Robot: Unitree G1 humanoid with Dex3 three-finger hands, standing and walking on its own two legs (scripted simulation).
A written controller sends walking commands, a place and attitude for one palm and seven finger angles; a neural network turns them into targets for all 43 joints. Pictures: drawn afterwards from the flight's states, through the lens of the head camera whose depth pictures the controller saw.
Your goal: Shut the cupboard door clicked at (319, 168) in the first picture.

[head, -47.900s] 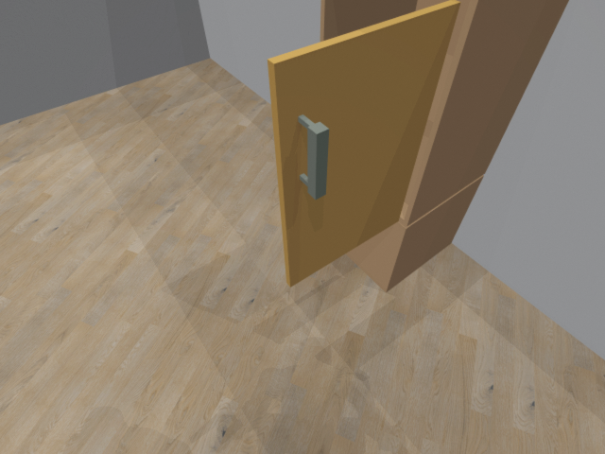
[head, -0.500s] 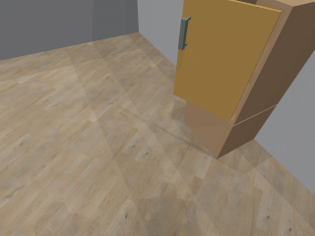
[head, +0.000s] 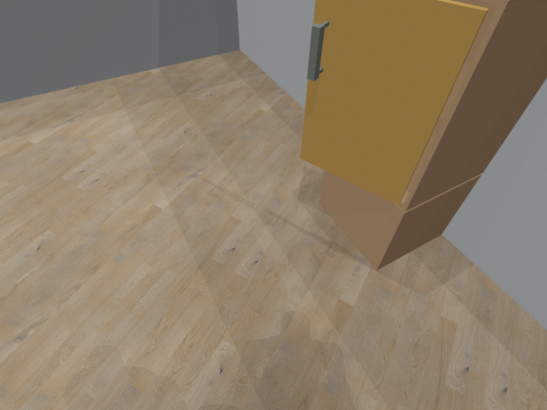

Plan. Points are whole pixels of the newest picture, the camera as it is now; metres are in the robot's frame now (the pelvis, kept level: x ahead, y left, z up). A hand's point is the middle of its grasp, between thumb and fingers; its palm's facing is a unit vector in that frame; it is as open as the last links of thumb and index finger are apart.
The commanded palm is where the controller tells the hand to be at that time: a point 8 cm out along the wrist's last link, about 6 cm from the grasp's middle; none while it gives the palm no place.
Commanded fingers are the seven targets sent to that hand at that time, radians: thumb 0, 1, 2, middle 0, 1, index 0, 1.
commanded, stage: look to check the result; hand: left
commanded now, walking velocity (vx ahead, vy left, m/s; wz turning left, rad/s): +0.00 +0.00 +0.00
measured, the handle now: (319, 50) +0.98 -0.08 +0.07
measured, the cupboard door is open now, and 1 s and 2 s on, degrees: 25 25 25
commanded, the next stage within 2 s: walk to a spot facing it in 0.02 s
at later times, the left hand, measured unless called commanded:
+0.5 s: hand out of the picture -0.01 +0.20 -0.20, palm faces +0.17 -0.96 -0.22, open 7.4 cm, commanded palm none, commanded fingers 0.00 0.90 0.90 -0.20 -0.30 -0.20 -0.30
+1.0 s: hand out of the picture -0.02 +0.19 -0.15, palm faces +0.45 -0.84 -0.30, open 7.4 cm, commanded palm none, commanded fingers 0.00 0.90 0.90 -0.20 -0.30 -0.20 -0.30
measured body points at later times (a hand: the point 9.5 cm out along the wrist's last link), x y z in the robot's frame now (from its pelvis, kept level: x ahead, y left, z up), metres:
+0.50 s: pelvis -0.01 +0.01 -0.02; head +0.03 +0.03 +0.42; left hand -0.01 +0.25 -0.19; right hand +0.04 -0.23 -0.17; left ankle +0.03 +0.10 -0.74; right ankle -0.06 -0.13 -0.73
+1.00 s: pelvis +0.04 -0.01 +0.00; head +0.08 -0.01 +0.45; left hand -0.04 +0.24 -0.13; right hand +0.21 -0.23 -0.15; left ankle +0.01 +0.13 -0.65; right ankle +0.03 -0.13 -0.74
